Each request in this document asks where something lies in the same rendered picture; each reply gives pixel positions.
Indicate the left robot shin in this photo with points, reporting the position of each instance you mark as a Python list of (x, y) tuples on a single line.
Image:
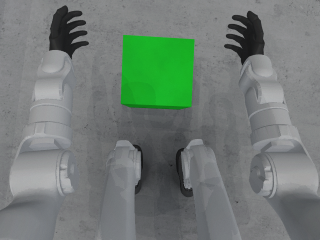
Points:
[(120, 143)]

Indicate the robot left upper arm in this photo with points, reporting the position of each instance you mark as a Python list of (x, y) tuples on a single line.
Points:
[(40, 181)]

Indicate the robot right foot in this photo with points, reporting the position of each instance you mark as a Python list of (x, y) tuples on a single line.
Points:
[(187, 192)]

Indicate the left robot hand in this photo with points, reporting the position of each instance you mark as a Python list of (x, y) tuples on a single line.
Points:
[(60, 37)]

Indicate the right robot hand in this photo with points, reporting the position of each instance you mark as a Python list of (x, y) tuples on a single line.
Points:
[(253, 42)]

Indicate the robot right upper arm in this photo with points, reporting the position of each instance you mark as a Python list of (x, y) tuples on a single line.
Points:
[(289, 182)]

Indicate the carton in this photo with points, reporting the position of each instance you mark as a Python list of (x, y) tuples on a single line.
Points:
[(157, 72)]

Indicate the robot right forearm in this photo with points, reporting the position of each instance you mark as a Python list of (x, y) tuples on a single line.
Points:
[(272, 130)]

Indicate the robot left forearm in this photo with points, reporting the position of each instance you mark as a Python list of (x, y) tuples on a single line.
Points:
[(49, 124)]

